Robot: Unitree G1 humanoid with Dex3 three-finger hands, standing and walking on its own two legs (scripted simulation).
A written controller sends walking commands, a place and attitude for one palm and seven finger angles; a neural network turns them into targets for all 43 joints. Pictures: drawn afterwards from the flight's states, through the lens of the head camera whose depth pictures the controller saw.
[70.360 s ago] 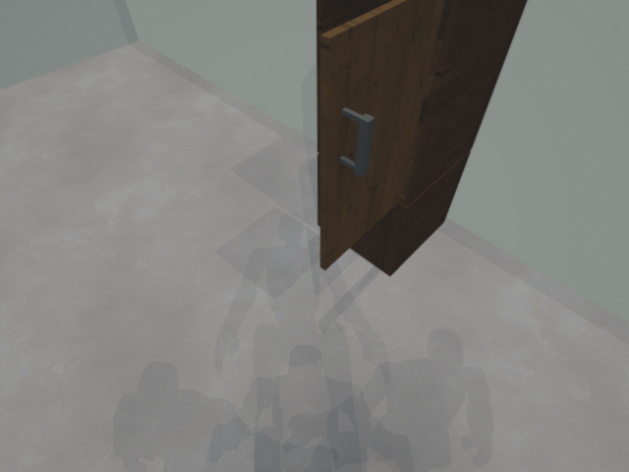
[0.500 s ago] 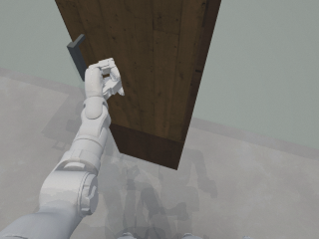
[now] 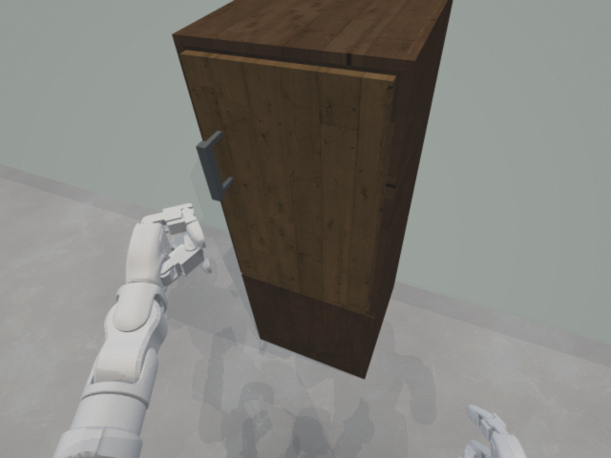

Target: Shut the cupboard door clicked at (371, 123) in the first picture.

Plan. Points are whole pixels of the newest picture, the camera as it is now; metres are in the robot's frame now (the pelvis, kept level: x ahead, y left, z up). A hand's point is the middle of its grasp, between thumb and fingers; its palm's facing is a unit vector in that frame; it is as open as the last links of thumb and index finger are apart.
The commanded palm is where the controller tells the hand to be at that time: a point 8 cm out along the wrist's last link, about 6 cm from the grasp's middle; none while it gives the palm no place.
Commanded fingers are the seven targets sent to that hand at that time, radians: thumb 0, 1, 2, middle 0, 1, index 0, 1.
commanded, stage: draw the hand back to the body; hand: left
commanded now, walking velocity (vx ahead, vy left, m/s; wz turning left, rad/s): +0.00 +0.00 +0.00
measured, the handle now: (217, 166) +0.61 +0.20 +0.06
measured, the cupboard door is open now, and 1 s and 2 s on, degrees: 0 0 0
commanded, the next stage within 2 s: step back with the hand held close in 1.00 s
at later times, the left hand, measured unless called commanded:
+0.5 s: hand (65, 316) +0.23 +0.25 +0.16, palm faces +0.38 -0.86 -0.35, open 5.1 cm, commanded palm +0.17 +0.30 +0.18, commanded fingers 0.00 0.90 0.90 -0.34 -0.45 -0.34 -0.45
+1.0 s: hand (24, 331) +0.21 +0.28 +0.17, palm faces +0.46 -0.79 -0.40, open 7.4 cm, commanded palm +0.16 +0.32 +0.19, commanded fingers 0.00 0.90 0.90 -0.20 -0.30 -0.20 -0.30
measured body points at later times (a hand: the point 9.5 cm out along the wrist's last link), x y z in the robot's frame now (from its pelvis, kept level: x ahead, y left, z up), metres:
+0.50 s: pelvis +0.01 +0.01 +0.02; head -0.01 -0.02 +0.47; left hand +0.20 +0.30 +0.18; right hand +0.20 -0.20 -0.08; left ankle +0.01 +0.13 -0.73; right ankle -0.01 -0.10 -0.73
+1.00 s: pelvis +0.02 +0.01 +0.02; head +0.00 -0.02 +0.46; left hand +0.18 +0.32 +0.19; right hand +0.22 -0.20 -0.07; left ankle +0.01 +0.13 -0.73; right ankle -0.01 -0.10 -0.73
